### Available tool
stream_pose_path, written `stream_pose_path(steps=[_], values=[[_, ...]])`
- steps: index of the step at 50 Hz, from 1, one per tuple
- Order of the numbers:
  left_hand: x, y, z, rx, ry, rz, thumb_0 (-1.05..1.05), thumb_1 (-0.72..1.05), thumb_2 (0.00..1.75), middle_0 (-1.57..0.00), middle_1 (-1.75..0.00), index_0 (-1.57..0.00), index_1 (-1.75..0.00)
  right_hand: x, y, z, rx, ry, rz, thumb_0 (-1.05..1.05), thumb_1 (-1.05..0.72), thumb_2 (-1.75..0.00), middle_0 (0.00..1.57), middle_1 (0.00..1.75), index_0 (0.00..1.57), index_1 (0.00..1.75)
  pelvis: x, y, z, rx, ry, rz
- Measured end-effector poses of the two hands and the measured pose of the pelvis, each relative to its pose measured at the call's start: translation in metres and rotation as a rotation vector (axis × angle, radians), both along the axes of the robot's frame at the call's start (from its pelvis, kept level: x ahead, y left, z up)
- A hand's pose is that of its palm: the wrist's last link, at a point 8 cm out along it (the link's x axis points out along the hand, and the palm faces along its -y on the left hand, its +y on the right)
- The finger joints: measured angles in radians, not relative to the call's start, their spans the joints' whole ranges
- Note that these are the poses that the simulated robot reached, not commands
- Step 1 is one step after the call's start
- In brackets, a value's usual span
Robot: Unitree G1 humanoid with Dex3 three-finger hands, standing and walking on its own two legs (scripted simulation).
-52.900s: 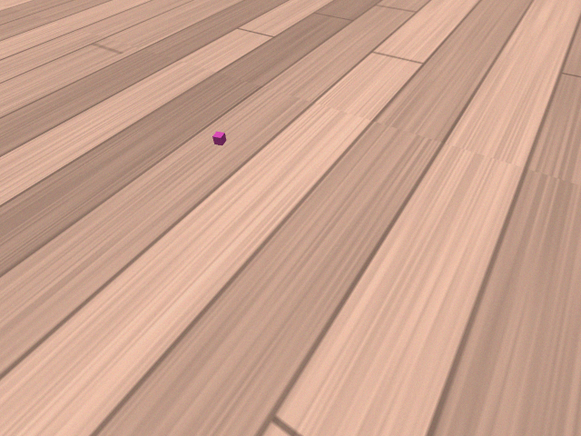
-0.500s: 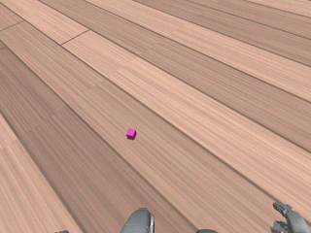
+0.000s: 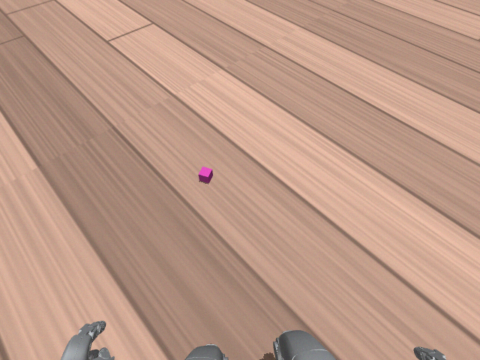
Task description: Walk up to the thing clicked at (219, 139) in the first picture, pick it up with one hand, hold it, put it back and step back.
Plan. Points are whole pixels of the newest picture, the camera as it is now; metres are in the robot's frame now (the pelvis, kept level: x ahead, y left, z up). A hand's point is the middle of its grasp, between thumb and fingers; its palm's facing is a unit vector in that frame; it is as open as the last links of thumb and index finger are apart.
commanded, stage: step back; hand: left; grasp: from above
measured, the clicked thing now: (205, 174) +1.00 +0.21 -0.74
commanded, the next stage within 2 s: stand in 1.20 s
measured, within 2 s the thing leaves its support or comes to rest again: neither
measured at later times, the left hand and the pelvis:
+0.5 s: hand out of the picture -0.03 +0.27 -0.15, palm faces +0.01 -0.92 -0.38, open 7.4 cm; pelvis -0.09 +0.00 +0.00, yaw -1 degrees
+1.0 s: hand out of the picture +0.02 +0.27 -0.15, palm faces +0.04 -0.93 -0.36, open 7.4 cm; pelvis -0.05 +0.00 +0.00, yaw +1 degrees
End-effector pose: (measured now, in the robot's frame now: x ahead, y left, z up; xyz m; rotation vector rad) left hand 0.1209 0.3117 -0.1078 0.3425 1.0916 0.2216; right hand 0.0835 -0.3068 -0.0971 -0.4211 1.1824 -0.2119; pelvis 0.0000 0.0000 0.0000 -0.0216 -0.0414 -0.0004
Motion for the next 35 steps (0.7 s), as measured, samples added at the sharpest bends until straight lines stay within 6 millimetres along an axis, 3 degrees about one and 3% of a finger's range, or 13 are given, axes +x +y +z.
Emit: stream_pose_path(steps=[7,11,15,20,24,30,35], values=[[-0.078,-0.011,-0.01,0.021,0.087,-0.026,0.0,0.9,0.9,-0.2,-0.3,-0.2,-0.3,-0.019,-0.022,-0.004,0.006,-0.123,-0.004,0.0,-0.9,-0.9,0.21,0.3,0.21,0.3,-0.048,-0.013,-0.01,-0.003,-0.001,-0.062],[-0.126,-0.019,-0.005,0.02,0.13,-0.003,0.0,0.9,0.9,-0.2,-0.3,-0.2,-0.3,-0.049,-0.029,-0.008,0.025,-0.105,-0.04,0.0,-0.9,-0.9,0.2,0.3,0.2,0.3,-0.067,-0.018,-0.007,0.004,-0.014,-0.065],[-0.154,-0.015,0.001,0.026,0.137,0.026,0.01,0.9,0.9,-0.21,-0.3,-0.2,-0.3,-0.08,-0.028,-0.012,0.038,-0.058,-0.045,0.0,-0.9,-0.9,0.2,0.3,0.2,0.3,-0.078,-0.015,-0.003,0.019,-0.013,-0.046],[-0.163,0.0,-0.002,0.022,0.108,0.048,0.01,0.9,0.9,-0.21,-0.3,-0.2,-0.3,-0.113,-0.015,-0.018,0.042,0.022,-0.039,0.0,-0.9,-0.9,0.2,0.3,0.2,0.3,-0.087,-0.006,-0.005,0.039,-0.021,-0.009],[-0.162,0.004,-0.003,0.006,0.113,0.05,0.01,0.9,0.9,-0.2,-0.3,-0.2,-0.3,-0.129,-0.001,-0.016,0.067,0.025,-0.049,0.01,-0.9,-0.9,0.2,0.3,0.2,0.3,-0.092,-0.004,-0.001,0.04,-0.018,-0.02],[-0.152,-0.004,0.003,0.012,0.098,0.023,0.0,0.9,0.9,-0.2,-0.3,-0.2,-0.3,-0.133,-0.002,-0.014,0.095,0.005,-0.066,0.0,-0.9,-0.9,0.21,0.3,0.21,0.3,-0.096,-0.014,0.003,0.025,-0.007,-0.032],[-0.151,-0.014,0.008,0.013,0.072,0.033,0.0,0.9,0.9,-0.2,-0.3,-0.2,-0.3,-0.121,-0.011,-0.016,0.087,0.017,-0.062,0.0,-0.9,-0.9,0.21,0.3,0.2,0.3,-0.09,-0.018,0.005,0.011,-0.002,-0.016]])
